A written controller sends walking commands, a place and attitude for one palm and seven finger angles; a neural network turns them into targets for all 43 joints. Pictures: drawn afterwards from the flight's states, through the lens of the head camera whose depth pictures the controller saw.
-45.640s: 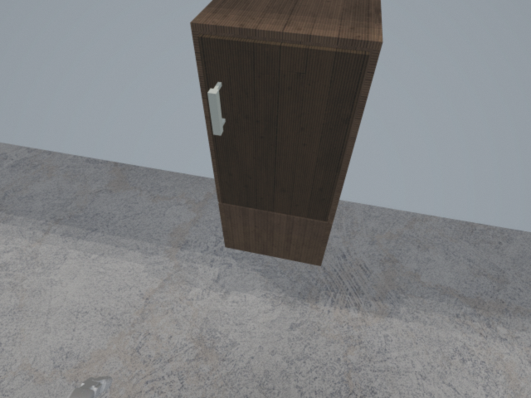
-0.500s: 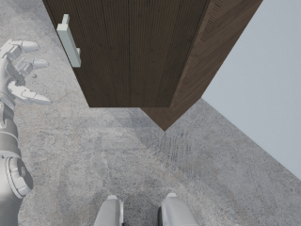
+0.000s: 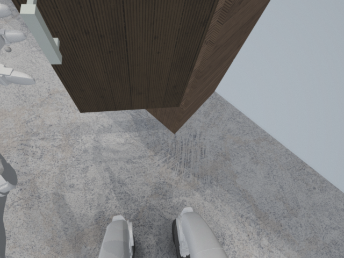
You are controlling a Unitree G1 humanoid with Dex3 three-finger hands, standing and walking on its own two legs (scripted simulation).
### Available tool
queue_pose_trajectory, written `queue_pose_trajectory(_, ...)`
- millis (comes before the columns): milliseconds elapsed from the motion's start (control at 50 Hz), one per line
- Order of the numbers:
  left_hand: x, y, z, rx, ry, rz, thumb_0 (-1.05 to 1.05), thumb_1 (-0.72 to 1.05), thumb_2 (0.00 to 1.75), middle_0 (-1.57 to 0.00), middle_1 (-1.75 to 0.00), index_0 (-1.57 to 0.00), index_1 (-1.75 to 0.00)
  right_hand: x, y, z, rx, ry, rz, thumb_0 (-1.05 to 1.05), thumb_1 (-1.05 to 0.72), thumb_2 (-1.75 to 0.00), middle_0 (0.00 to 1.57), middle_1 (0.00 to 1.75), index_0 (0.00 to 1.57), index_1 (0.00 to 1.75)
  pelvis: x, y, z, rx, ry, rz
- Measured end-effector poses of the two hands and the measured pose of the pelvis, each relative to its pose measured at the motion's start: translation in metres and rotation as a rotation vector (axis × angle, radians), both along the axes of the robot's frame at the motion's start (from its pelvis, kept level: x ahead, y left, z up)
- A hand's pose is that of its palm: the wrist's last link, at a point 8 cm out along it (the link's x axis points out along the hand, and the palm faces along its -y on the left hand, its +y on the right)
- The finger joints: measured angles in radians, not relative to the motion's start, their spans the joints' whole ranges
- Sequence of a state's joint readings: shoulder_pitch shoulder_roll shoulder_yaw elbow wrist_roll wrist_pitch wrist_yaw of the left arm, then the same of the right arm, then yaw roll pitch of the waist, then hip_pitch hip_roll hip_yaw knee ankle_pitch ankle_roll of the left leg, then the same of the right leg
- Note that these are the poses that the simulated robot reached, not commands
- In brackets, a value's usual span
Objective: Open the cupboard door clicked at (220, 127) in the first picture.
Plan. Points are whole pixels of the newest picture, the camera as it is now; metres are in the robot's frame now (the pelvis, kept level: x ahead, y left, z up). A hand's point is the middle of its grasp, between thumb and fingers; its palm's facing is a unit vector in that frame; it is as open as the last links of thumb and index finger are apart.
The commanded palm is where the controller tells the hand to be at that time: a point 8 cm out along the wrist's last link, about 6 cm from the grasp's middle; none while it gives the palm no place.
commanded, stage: move the hooked fingers beside the handle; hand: left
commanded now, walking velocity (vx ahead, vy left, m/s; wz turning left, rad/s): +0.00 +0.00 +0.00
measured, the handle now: (45, 30) +0.58 +0.21 +0.08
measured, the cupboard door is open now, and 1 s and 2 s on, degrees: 49 49 49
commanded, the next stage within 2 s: slide the fingers in behind the handle in 0.70 s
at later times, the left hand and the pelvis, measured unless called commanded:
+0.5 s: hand (5, 58) +0.52 +0.27 +0.07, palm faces +0.01 -1.00 -0.01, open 14.0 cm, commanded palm +0.50 +0.31 +0.08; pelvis +0.01 +0.00 +0.00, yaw +0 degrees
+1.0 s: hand (16, 55) +0.52 +0.25 +0.08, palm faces -0.01 -1.00 -0.01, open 14.0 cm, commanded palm +0.50 +0.29 +0.08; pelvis +0.00 +0.00 +0.00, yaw +0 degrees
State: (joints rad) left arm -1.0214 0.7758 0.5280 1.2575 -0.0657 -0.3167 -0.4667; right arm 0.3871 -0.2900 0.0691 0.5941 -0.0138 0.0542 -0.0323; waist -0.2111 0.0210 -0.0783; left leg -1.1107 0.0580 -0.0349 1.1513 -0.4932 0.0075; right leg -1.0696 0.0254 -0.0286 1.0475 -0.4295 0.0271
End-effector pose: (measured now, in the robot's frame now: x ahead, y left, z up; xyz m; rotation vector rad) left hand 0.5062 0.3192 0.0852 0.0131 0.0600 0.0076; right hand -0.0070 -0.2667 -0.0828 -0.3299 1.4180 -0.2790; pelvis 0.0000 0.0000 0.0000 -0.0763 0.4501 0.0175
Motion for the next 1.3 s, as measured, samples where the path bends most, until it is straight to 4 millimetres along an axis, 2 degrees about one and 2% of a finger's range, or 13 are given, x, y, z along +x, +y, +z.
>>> queue_pose_trajectory(200,-0.004,0.012,-0.007,0.012,0.002,0.016,-0.01,-0.5,0.3,-0.3,-1.2,-0.3,-1.19,0.002,0.007,0.002,0.022,0.02,-0.018,0.01,-0.91,-0.9,0.2,0.3,0.2,0.3,0.007,0.003,0.002,-0.003,0.005,-0.014)
queue_pose_trajectory(320,-0.011,0.014,0.0,0.004,-0.022,0.006,-0.01,-0.5,0.3,-0.3,-1.2,-0.3,-1.19,0.014,0.008,0.003,0.026,0.008,-0.001,0.01,-0.91,-0.9,0.2,0.3,0.2,0.3,0.011,0.004,0.005,-0.007,-0.007,-0.003)
queue_pose_trajectory(460,-0.012,0.009,-0.01,-0.006,0.022,-0.005,-0.01,-0.5,0.3,-0.3,-1.2,-0.3,-1.19,0.031,0.005,0.004,0.009,-0.038,0.028,0.01,-0.91,-0.9,0.2,0.3,0.2,0.3,0.01,0.005,0.005,-0.009,-0.013,0.007)
queue_pose_trajectory(540,-0.011,0.009,-0.011,-0.005,-0.01,0.009,-0.01,-0.5,0.3,-0.3,-1.2,-0.3,-1.19,0.034,0.004,0.003,0.0,-0.052,0.034,0.01,-0.91,-0.9,0.2,0.3,0.2,0.3,0.008,0.005,0.003,-0.01,-0.011,0.005)
queue_pose_trajectory(660,-0.013,0.007,-0.001,0.015,-0.042,0.002,-0.01,-0.5,0.3,-0.3,-1.2,-0.3,-1.19,0.03,0.006,0.001,0.018,-0.04,0.024,0.01,-0.91,-0.9,0.2,0.3,0.2,0.3,0.008,0.005,0.003,-0.009,-0.015,0.004)
queue_pose_trajectory(780,-0.014,0.006,-0.008,-0.004,0.032,0.004,-0.01,-0.5,0.3,-0.3,-1.2,-0.3,-1.19,0.022,0.009,-0.001,0.029,-0.032,0.019,0.01,-0.91,-0.9,0.2,0.3,0.2,0.3,0.006,0.003,0.004,-0.006,-0.02,0.006)
queue_pose_trajectory(840,-0.013,0.005,-0.005,0.017,0.003,0.011,-0.01,-0.5,0.3,-0.3,-1.2,-0.3,-1.19,0.018,0.008,-0.002,0.026,-0.027,0.017,0.01,-0.91,-0.9,0.2,0.3,0.2,0.3,0.004,0.003,0.002,-0.006,-0.015,0.005)
queue_pose_trajectory(920,-0.011,-0.002,0.001,0.019,-0.047,0.0,-0.01,-0.5,0.3,-0.3,-1.2,-0.3,-1.19,0.011,0.006,-0.004,0.027,-0.008,0.013,0.01,-0.91,-0.9,0.2,0.3,0.2,0.3,0.003,0.002,0.001,-0.005,-0.014,0.006)
queue_pose_trajectory(980,-0.009,-0.009,-0.003,-0.001,-0.024,-0.016,-0.01,-0.5,0.3,-0.3,-1.2,-0.3,-1.19,0.008,0.005,-0.004,0.027,0.0,0.008,0.01,-0.91,-0.9,0.2,0.3,0.2,0.3,0.002,0.001,0.001,-0.005,-0.014,0.008)
queue_pose_trajectory(1100,-0.007,-0.023,-0.011,0.002,0.008,-0.014,-0.01,-0.5,0.3,-0.3,-1.2,-0.3,-1.19,0.007,0.003,-0.002,0.026,-0.012,-0.001,0.01,-0.91,-0.9,0.2,0.3,0.2,0.3,0.003,0.0,0.002,0.0,-0.013,0.002)
queue_pose_trajectory(1200,-0.006,-0.028,-0.004,0.003,-0.042,0.013,-0.01,-0.5,0.3,-0.3,-1.2,-0.31,-1.19,0.009,0.002,-0.002,0.032,-0.025,-0.006,0.01,-0.91,-0.9,0.2,0.3,0.2,0.3,0.004,-0.002,0.002,0.004,-0.018,-0.004)
queue_pose_trajectory(1300,-0.008,-0.031,-0.002,0.018,-0.021,0.004,-0.01,-0.5,0.3,-0.3,-1.2,-0.3,-1.19,0.012,0.002,-0.003,0.045,-0.034,-0.009,0.01,-0.91,-0.9,0.2,0.3,0.2,0.3,0.006,-0.004,0.005,0.006,-0.027,-0.003)
